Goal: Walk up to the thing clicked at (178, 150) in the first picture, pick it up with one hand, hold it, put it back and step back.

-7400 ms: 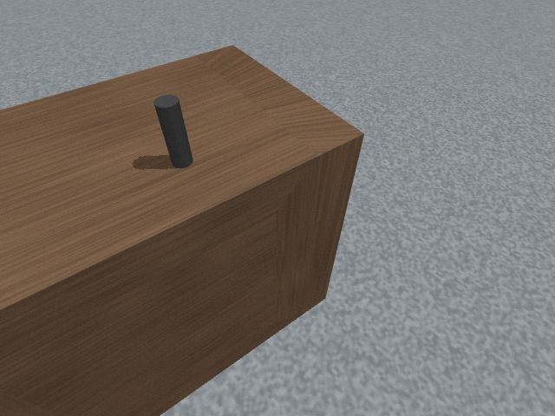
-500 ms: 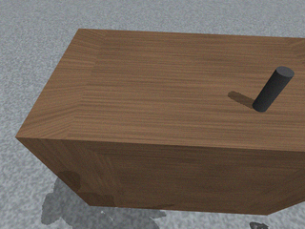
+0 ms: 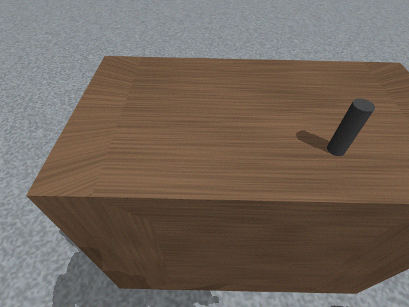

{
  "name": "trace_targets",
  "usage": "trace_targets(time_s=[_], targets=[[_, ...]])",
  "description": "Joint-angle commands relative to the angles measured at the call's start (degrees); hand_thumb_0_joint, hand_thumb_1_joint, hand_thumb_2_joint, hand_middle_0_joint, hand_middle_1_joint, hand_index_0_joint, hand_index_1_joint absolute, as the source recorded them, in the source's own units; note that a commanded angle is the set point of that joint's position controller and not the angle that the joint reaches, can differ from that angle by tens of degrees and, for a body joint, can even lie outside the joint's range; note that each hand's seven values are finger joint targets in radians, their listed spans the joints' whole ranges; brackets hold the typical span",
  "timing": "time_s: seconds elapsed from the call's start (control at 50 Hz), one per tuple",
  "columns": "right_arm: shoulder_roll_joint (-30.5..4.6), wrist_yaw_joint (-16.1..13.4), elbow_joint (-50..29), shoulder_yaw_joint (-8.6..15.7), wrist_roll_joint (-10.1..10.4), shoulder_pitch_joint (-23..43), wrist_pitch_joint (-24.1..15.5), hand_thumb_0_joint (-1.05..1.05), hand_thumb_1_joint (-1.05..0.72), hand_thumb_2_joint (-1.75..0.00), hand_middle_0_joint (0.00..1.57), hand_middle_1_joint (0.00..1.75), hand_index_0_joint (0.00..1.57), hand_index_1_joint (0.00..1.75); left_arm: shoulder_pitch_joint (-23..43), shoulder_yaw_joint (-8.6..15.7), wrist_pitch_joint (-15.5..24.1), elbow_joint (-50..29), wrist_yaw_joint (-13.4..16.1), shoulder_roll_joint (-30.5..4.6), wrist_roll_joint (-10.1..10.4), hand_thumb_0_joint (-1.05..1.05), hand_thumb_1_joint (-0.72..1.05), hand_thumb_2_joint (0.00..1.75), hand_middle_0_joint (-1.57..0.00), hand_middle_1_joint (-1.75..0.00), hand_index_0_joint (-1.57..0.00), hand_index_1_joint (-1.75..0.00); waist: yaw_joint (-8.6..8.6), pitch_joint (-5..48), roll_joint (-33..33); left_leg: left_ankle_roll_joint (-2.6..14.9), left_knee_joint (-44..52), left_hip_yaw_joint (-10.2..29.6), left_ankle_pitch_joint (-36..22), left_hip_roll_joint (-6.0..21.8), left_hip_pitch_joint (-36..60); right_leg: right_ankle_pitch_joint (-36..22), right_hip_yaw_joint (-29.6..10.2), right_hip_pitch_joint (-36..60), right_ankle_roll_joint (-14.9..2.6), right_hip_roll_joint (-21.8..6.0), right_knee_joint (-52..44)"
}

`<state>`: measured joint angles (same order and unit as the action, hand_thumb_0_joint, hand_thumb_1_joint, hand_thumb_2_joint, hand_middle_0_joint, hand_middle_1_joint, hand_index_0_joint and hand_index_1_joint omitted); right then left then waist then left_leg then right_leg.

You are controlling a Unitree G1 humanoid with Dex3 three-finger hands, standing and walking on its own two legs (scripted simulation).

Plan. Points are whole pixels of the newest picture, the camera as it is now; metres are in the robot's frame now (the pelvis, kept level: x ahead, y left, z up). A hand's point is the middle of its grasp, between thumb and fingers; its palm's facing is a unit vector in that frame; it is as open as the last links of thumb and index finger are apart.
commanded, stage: walk up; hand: right
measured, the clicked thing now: (348, 129) +0.46 -0.32 +0.09
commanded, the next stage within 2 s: stand in 0.82 s
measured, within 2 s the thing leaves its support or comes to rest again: neither
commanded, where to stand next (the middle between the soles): +0.02 -0.02 m, yaw -2 degrees
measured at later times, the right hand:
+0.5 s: hand out of the picture +0.09 -0.27 -0.15, palm faces -0.02 +0.94 -0.34, open 7.4 cm
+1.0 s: hand out of the picture +0.06 -0.27 -0.16, palm faces -0.03 +0.95 -0.32, open 7.4 cm
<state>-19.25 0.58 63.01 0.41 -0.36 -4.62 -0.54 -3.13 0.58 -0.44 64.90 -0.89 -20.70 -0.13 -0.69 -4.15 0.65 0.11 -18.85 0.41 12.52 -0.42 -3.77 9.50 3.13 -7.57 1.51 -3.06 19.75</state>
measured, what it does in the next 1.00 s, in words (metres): stands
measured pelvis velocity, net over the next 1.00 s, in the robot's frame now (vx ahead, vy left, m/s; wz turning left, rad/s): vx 0.00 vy -0.02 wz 0.00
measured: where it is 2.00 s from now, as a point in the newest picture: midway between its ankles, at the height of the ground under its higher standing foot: outside the picture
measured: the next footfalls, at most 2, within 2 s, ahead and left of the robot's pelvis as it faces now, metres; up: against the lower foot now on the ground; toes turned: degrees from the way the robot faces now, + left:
none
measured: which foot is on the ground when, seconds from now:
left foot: down 0.00-1.00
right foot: down 0.00-1.00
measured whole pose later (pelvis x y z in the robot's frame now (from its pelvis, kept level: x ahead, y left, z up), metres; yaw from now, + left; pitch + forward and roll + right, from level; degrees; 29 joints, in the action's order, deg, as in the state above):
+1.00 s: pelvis +0.00 -0.02 +0.00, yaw +0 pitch -2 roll +0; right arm -19.6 0.5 64.4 0.1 -0.6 -7.3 -0.2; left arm -5.3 0.7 0.5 65.3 -0.6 -19.7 -0.4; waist -0.4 -3.1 -0.4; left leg -1.9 -17.5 1.3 11.4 1.6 -3.9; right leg 8.8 4.1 -7.7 -0.4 -1.1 18.7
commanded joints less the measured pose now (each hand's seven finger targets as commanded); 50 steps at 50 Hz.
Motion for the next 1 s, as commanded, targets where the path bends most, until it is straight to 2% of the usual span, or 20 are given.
trace_targets(time_s=[0.0, 0.14, 0.48, 0.54, 0.62, 0.78, 0.8, 0.84, 0.98], targets=[[-12.83, -1.13, -2.87, 2.49, 0.00, 3.31, -1.78, 0.00, -0.90, -0.90, 0.20, 0.30, 0.20, 0.30, 2.55, 2.85, 1.48, -2.75, 0.58, -11.50, -0.22, 0.00, 0.90, 0.90, -0.20, -0.30, -0.20, -0.30, 0.27, 6.22, 0.29, 0.78, 4.10, 4.87, -8.77, 6.75, -2.26, -6.96, -5.50, 4.45, -2.42, -5.37, -3.08], [-12.40, -1.34, -1.76, 2.65, -0.08, 2.16, -1.55, 0.00, -0.90, -0.90, 0.20, 0.30, 0.20, 0.30, 1.45, 3.31, 1.60, -2.24, 0.81, -11.18, -0.31, 0.00, 0.90, 0.90, -0.20, -0.30, -0.20, -0.30, 0.51, 6.79, 0.52, 0.82, 3.47, 4.43, -10.62, 6.96, -1.41, -8.65, -5.24, 4.79, -2.54, -5.60, -3.36], [-12.02, -1.41, -1.45, 2.53, -0.35, 1.28, -1.16, 0.00, -0.90, -0.90, 0.20, 0.30, 0.20, 0.30, 0.77, 3.96, 1.51, -2.64, 0.89, -10.85, -0.44, 0.00, 0.90, 0.90, -0.20, -0.30, -0.20, -0.30, 0.27, 3.97, -1.15, 0.51, 3.49, 4.39, -7.47, 6.94, -3.92, -5.63, -5.90, 3.27, -2.84, -5.16, -4.72], [-12.31, -1.41, -1.54, 2.57, -0.39, 1.08, -1.27, 0.00, -0.90, -0.90, 0.20, 0.30, 0.20, 0.30, 0.71, 4.01, 1.49, -2.85, 0.83, -10.99, -0.63, 0.00, 0.90, 0.90, -0.20, -0.30, -0.20, -0.30, 0.35, 5.72, -1.26, 0.66, 3.67, 4.44, -7.32, 7.39, -3.78, -6.00, -5.77, 4.54, -3.06, -5.19, -4.11], [-12.08, -1.43, -1.87, 2.33, -0.43, 0.80, -1.39, 0.00, -0.90, -0.90, 0.20, 0.30, 0.20, 0.30, 1.24, 4.01, 1.44, -3.22, 0.75, -10.83, -0.59, 0.00, 0.90, 0.90, -0.20, -0.30, -0.20, -0.30, 0.25, 4.48, -0.70, 0.62, 3.70, 4.38, -7.38, 7.05, -4.77, -6.31, -6.01, 3.97, -2.73, -5.02, -4.22], [-12.47, -1.41, -2.34, 2.28, -0.41, 0.37, -1.53, 0.00, -0.90, -0.90, 0.20, 0.30, 0.20, 0.30, 0.93, 4.12, 1.31, -3.63, 0.65, -10.84, -0.55, 0.00, 0.90, 0.90, -0.20, -0.30, -0.20, -0.30, 0.13, 5.25, -0.60, 0.77, 3.54, 4.54, -7.18, 7.10, -4.66, -5.37, -5.92, 4.05, -2.82, -4.72, -3.77], [-12.49, -1.41, -2.14, 2.04, -0.49, 0.21, -1.33, 0.00, -0.90, -0.90, 0.20, 0.30, 0.20, 0.30, 0.96, 3.24, 1.68, -3.52, 0.70, -10.92, -0.42, 0.00, 0.90, 0.90, -0.20, -0.30, -0.20, -0.30, 0.48, 6.45, -1.76, 0.61, 4.21, 4.98, -6.92, 8.00, -3.71, -4.80, -6.34, 4.93, -2.98, -5.52, -3.75], [-12.58, -1.27, -1.98, 1.80, -0.48, 0.44, -1.30, 0.00, -0.90, -0.90, 0.20, 0.30, 0.20, 0.30, 0.44, 2.99, 1.91, -3.37, 0.69, -10.87, -0.43, 0.00, 0.90, 0.90, -0.20, -0.30, -0.20, -0.30, -0.02, 5.48, -1.77, 0.60, 4.62, 5.30, -6.72, 7.98, -4.07, -4.26, -6.14, 4.36, -2.69, -5.19, -4.03], [-12.65, -1.05, -1.75, 1.67, -0.35, -0.83, -1.15, 0.00, -0.90, -0.90, 0.20, 0.30, 0.20, 0.30, 0.27, 2.30, 2.31, -3.38, 0.91, -11.42, -0.19, 0.00, 0.90, 0.90, -0.20, -0.30, -0.20, -0.30, 0.67, 5.28, -0.42, 0.52, 4.18, 4.81, -7.96, 7.80, -3.19, -6.44, -6.15, 3.79, -2.79, -5.44, -4.08]])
